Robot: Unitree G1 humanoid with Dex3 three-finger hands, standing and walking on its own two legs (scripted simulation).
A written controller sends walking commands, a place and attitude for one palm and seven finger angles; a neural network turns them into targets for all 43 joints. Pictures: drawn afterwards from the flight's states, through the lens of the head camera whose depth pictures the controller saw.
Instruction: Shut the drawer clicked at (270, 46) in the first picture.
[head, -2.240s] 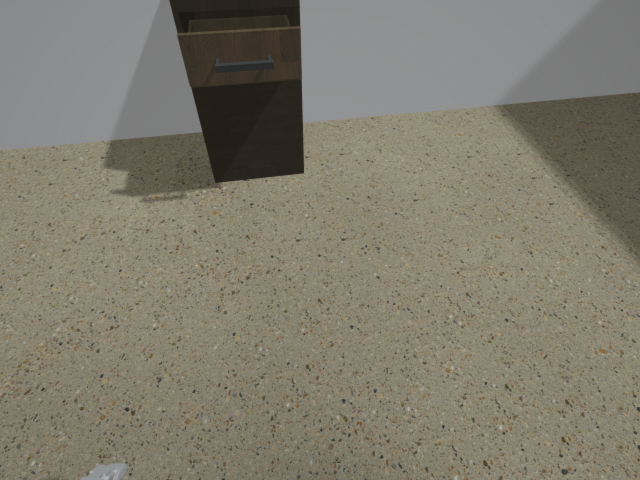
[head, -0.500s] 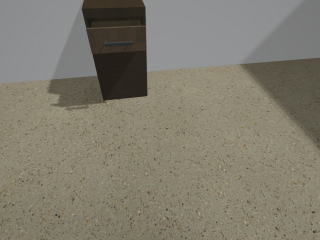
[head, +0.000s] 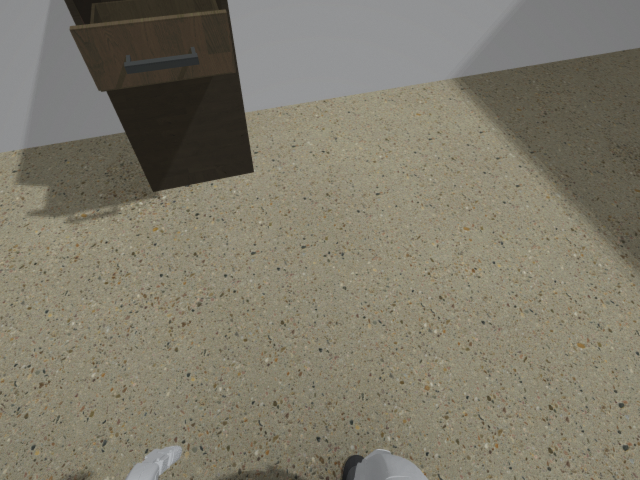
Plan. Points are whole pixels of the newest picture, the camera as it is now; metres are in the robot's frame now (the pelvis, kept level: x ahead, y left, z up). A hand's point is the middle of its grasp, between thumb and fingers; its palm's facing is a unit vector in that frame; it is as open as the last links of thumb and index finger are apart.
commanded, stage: walk to a spot facing it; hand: left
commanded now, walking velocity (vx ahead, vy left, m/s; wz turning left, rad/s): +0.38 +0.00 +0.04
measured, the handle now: (162, 59) +1.10 +0.44 -0.08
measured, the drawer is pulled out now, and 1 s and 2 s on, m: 0.19 0.19 0.19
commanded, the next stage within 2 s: turn to face it in 0.84 s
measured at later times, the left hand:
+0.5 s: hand (170, 456) +0.17 +0.22 -0.16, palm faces +0.09 -0.99 -0.14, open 7.3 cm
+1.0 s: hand (240, 248) +0.52 +0.16 -0.14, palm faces +0.00 -0.98 -0.22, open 7.3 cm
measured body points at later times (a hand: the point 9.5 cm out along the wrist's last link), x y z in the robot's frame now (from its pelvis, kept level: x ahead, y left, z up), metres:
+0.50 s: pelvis +0.21 +0.04 +0.02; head +0.21 +0.07 +0.47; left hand +0.17 +0.27 -0.15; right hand +0.29 -0.19 -0.11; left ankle +0.23 +0.13 -0.71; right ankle +0.14 -0.08 -0.64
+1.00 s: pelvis +0.44 -0.02 +0.02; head +0.46 -0.03 +0.47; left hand +0.52 +0.21 -0.12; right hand +0.38 -0.24 -0.15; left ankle +0.38 +0.11 -0.62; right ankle +0.47 -0.11 -0.71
